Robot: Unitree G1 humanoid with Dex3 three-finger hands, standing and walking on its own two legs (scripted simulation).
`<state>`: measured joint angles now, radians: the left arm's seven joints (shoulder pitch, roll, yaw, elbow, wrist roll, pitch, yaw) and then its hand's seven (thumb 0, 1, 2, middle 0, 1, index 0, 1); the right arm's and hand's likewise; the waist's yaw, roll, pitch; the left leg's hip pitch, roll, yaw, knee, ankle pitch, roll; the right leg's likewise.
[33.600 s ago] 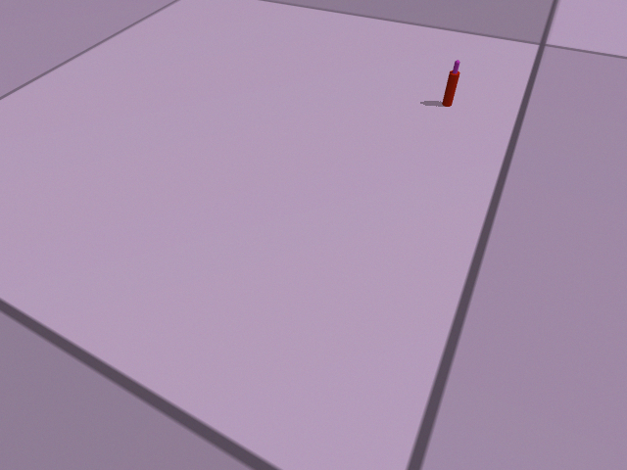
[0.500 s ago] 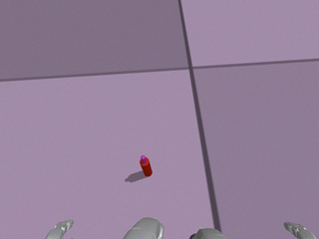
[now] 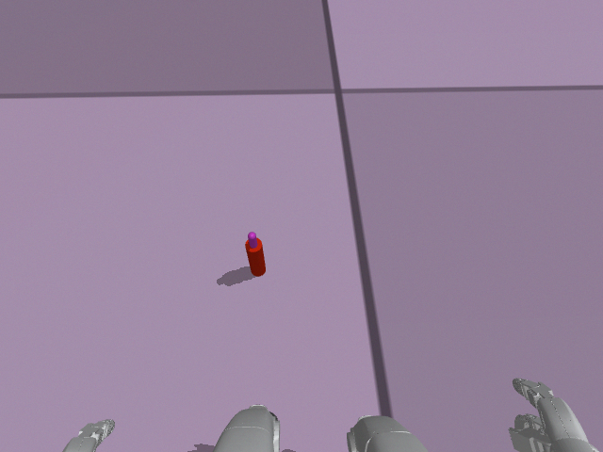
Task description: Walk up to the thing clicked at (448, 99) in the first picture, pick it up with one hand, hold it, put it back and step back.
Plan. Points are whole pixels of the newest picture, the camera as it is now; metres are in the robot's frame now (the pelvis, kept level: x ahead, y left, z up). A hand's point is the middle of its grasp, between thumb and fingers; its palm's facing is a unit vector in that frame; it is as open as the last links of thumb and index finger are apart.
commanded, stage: step back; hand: left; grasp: from the side
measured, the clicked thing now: (255, 253) +0.67 +0.18 -0.63
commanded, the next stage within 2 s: stand in 1.90 s
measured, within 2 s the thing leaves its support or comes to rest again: neither
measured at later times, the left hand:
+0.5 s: hand out of the picture -0.05 +0.25 -0.15, palm faces +0.07 -0.93 -0.35, open 7.4 cm
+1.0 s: hand out of the picture -0.25 +0.20 -0.14, palm faces +0.06 -0.92 -0.38, open 7.4 cm
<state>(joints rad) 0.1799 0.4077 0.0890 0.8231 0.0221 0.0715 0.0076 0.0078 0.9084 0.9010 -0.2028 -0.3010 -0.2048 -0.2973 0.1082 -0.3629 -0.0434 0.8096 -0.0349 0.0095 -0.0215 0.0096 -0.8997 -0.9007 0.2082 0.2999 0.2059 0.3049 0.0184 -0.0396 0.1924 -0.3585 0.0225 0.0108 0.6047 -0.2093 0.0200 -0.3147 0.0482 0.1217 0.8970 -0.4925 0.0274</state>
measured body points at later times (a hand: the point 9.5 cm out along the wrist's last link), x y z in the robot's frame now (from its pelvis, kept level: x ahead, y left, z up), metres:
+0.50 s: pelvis -0.17 -0.02 +0.00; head -0.11 +0.01 +0.44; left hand -0.05 +0.29 -0.13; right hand -0.10 -0.33 -0.11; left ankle -0.18 +0.08 -0.73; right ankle -0.09 -0.14 -0.69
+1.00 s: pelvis -0.29 -0.07 +0.00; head -0.29 -0.08 +0.45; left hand -0.26 +0.25 -0.11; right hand -0.21 -0.39 -0.12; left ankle -0.29 +0.07 -0.70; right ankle -0.29 -0.20 -0.73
